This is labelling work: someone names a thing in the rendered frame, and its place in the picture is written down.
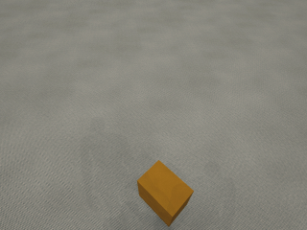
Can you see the carton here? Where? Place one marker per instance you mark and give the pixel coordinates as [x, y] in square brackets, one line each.
[164, 192]

